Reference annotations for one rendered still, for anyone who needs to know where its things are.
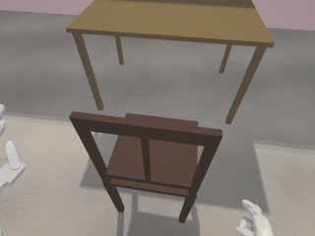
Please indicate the table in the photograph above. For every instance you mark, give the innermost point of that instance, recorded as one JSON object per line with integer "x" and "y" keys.
{"x": 230, "y": 22}

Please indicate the left robot hand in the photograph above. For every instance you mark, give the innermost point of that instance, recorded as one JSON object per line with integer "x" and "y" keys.
{"x": 12, "y": 170}

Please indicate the right robot hand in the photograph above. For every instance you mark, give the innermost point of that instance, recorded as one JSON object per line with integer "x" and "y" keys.
{"x": 259, "y": 226}

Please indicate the chair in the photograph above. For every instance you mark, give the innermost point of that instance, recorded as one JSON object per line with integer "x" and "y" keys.
{"x": 152, "y": 154}

